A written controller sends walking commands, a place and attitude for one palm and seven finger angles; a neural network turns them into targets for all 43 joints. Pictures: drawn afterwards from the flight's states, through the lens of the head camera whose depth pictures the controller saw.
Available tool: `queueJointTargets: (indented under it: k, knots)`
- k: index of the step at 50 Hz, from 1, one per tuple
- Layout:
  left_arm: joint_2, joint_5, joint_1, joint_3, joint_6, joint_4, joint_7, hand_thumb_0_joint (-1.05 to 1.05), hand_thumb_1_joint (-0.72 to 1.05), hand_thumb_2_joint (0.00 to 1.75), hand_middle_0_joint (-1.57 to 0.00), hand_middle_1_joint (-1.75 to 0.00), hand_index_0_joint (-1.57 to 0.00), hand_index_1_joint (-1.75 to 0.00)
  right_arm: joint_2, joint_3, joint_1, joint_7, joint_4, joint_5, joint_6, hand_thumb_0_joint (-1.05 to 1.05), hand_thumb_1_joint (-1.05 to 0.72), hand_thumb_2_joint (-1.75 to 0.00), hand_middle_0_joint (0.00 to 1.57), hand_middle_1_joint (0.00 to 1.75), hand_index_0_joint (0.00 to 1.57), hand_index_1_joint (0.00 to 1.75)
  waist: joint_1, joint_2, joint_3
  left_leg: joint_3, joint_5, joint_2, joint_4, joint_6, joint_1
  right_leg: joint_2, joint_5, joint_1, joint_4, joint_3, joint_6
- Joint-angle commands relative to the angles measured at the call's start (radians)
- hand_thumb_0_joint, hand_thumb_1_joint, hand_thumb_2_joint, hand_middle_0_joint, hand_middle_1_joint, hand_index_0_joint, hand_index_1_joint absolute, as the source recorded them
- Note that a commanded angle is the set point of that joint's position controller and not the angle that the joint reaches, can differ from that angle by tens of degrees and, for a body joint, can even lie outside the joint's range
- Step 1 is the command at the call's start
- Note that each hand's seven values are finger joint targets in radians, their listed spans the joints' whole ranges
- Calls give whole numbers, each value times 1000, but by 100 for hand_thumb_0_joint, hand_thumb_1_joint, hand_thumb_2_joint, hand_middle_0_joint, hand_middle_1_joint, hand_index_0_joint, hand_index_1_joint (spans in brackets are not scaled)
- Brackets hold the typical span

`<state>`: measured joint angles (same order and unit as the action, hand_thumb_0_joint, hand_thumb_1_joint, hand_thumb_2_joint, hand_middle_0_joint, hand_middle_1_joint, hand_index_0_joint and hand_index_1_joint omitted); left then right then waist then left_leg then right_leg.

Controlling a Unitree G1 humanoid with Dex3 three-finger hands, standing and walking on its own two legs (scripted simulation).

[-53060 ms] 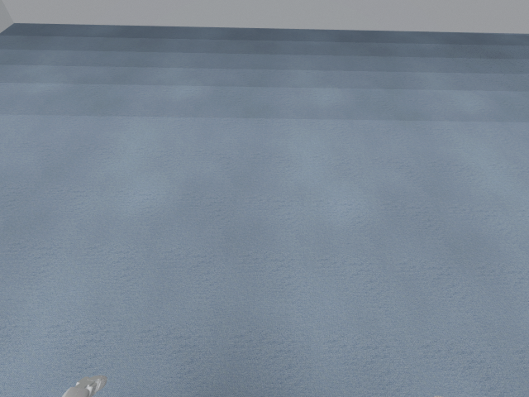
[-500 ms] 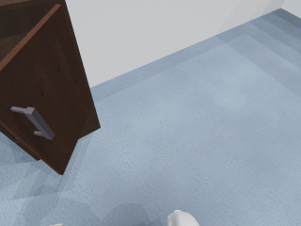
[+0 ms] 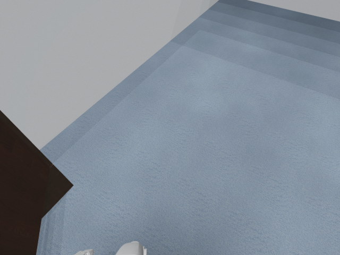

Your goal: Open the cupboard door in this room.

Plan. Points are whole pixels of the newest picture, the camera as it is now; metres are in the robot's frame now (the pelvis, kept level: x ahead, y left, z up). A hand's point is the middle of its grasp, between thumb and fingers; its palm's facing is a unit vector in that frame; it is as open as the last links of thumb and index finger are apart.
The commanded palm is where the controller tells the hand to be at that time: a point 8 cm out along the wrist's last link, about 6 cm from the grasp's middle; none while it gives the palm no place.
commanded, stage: walk to a spot facing it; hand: left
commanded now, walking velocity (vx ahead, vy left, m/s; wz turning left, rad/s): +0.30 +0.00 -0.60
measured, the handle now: out of the picture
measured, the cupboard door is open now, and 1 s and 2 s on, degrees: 45 45 45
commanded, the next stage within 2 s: turn to face it in 1.34 s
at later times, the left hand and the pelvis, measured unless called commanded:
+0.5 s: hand (126, 191) +0.32 +0.16 -0.17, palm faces -0.33 -0.93 -0.15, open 7.4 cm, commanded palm none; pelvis +0.16 +0.01 +0.00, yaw -19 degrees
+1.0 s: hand (169, 154) +0.45 +0.03 -0.16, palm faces -0.41 -0.88 -0.23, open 7.3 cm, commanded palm none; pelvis +0.38 -0.15 +0.00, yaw -31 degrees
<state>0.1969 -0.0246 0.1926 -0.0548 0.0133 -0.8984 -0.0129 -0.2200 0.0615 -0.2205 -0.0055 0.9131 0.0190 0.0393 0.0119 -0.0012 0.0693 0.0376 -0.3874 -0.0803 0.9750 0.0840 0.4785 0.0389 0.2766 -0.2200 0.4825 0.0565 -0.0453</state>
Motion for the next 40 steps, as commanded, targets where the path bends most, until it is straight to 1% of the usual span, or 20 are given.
queueJointTargets:
  k: [1, 4, 6, 7, 8, 9, 10, 12, 15, 22, 26, 29, 30, 31, 32, 33, 34, 36, 39, 40]
  knots:
    - [228, -5, 40, -68, -34, 59, 3, 0, 90, 90, -20, -30, -20, -30, -81, 25, 72, -2, -117, 2, -46, 0, -90, -90, 20, 30, 20, 30, -40, 153, 4, 2, -5, 28, -149, -12, -1, -240, 243, -53, -259, 329, -171]
    - [214, -2, 26, -73, -35, 61, -2, 0, 90, 90, -20, -30, -20, -30, -72, 23, 20, 4, -107, -1, -70, 0, -90, -90, 20, 30, 20, 30, -14, 170, -12, 17, 22, 69, -334, -24, -168, -198, 224, -112, -201, 327, -149]
    - [159, 4, -15, -61, -35, 71, -6, 0, 90, 90, -20, -30, -20, -30, -117, 28, -144, 24, -51, -2, -91, 0, -90, -90, 20, 30, 20, 30, 69, 47, -70, -3, 58, 32, -550, -36, -497, -105, 217, -297, -39, 244, -78]
    - [77, 12, -4, -46, -36, 85, -13, 0, 90, 90, -20, -30, -20, -30, -209, 51, -256, 34, -23, 11, -98, 0, -90, -90, 20, 30, 20, 30, 118, -243, -131, -312, -188, -211, -673, -96, -655, 30, 273, -474, 256, 102, -21]
    - [71, 10, -47, -39, -43, 117, -17, 0, 90, 90, -20, -30, -20, -30, -270, 55, -351, 40, -20, 25, -102, 0, -90, -90, 20, 30, 20, 30, 144, -350, -133, -605, -291, -441, -796, -197, -640, 45, 347, -587, 542, -22, 16]
    - [97, -3, -99, -46, -45, 129, -26, 0, 90, 90, -20, -30, -20, -30, -259, 47, -303, 43, -34, 23, -94, 0, -90, -90, 20, 30, 20, 30, 124, -172, -43, -590, -298, -465, -834, -239, -515, -55, 269, -594, 656, 30, 14]
    - [105, -13, -66, -57, -46, 103, -34, 0, 90, 90, -20, -30, -20, -30, -200, 28, -232, 36, -55, 27, -98, 0, -90, -90, 20, 30, 20, 30, 73, -98, -13, -498, -219, -387, -833, -213, -430, -66, 174, -566, 720, 19, 21]
    - [86, -19, -9, -56, -37, 55, -49, 0, 90, 90, -20, -30, -20, -30, -120, -1, -131, 38, -69, 17, -109, 0, -90, -90, 20, 30, 20, 30, 11, -135, 10, -223, 64, -286, -778, -143, -395, -114, 26, -548, 782, -25, 37]
    - [34, -9, 6, -37, -20, 36, -49, 0, 90, 90, -20, -30, -20, -30, -81, -18, -220, 46, -17, 8, -126, 0, -90, -90, 20, 30, 20, 30, 6, -153, -27, 13, 591, -207, -696, -78, -479, -86, -51, -559, 812, -67, 47]
    - [1, -6, -164, -13, -12, 78, -57, 0, 90, 90, -20, -30, -20, -30, -67, -25, -325, 46, 52, 14, -122, 0, -90, -90, 20, 30, 20, 30, 37, -152, 32, 138, 646, -221, -711, -132, -547, -99, -126, -584, 515, -157, 36]
    - [11, 2, -203, -10, -17, 80, -55, 0, 90, 90, -20, -30, -20, -30, -96, -22, -341, 49, 80, 17, -116, 0, -90, -90, 20, 30, 20, 30, 29, -139, 45, 197, 902, -252, -661, -153, -528, -49, -70, -383, 273, -223, -16]
    - [57, 2, -11, -30, -27, 27, -39, 0, 90, 90, -20, -30, -20, -30, -139, -9, -276, 48, 77, 11, -113, 0, -90, -90, 20, 30, 20, 30, -78, -146, -53, 220, 1172, -270, -424, -136, -498, 1, -11, -108, 223, -234, -73]
    - [90, 0, 155, -42, -36, -18, -33, 0, 90, 90, -20, -30, -20, -30, -159, -6, -219, 44, 59, 3, -114, 0, -90, -90, 20, 30, 20, 30, -162, -126, -133, 247, 1107, -234, -238, -108, -420, 20, -55, 113, 156, -238, -91]
    - [175, -4, 290, -67, -46, -60, -23, 0, 90, 90, -20, -30, -20, -30, -131, -7, -213, 29, 46, -15, -115, 0, -90, -90, 20, 30, 20, 30, -220, 25, -233, 263, 765, -155, 42, -75, -202, -113, -62, 403, 76, -73, -145]
    - [277, 4, 358, -86, -53, -71, -2, 0, 90, 90, -20, -30, -20, -30, -50, -17, -237, 26, 15, -31, -114, 0, -90, -90, 20, 30, 20, 30, -211, 251, -348, 184, -182, 46, 427, -21, 120, -418, -164, 593, -54, 525, -271]
    - [316, 23, 295, -89, -47, -55, 14, 0, 90, 90, -20, -30, -20, -30, -67, -8, -153, 26, -11, -24, -104, 0, -90, -90, 20, 30, 20, 30, -181, 219, -265, 3, -185, 21, 545, -52, 230, -454, -101, 492, -180, 601, -274]
    - [252, 24, 191, -76, -47, -32, 19, 0, 90, 90, -20, -30, -20, -30, -70, 3, -121, 21, -3, -21, -101, 0, -90, -90, 20, 30, 20, 30, -130, 128, -149, -38, -33, -38, 533, -61, 232, -415, -26, 348, -212, 470, -227]
    - [156, 23, 74, -37, -63, -14, 20, 0, 90, 90, -20, -30, -20, -30, -34, 0, -97, 22, 17, -5, -90, 0, -90, -90, 20, 30, 20, 30, -39, 0, -25, -50, 69, -83, 399, -49, 132, -328, -181, 40, -223, 275, -149]
    - [114, 14, 81, -27, -94, -33, 18, 0, 90, 90, -20, -30, -20, -30, 12, -6, -192, 19, 61, 3, -65, 0, -90, -90, 20, 30, 20, 30, 25, 50, -51, -26, 116, -71, 253, -40, 69, -236, -466, -5, -215, 102, -98]
    - [102, 14, 110, -26, -101, -47, 16, 0, 90, 90, -20, -30, -20, -30, 9, -6, -183, 18, 63, 4, -62, 0, -90, -90, 20, 30, 20, 30, 20, 58, -66, -17, 129, -62, 221, -36, 87, -216, -541, 31, -208, 93, -84]
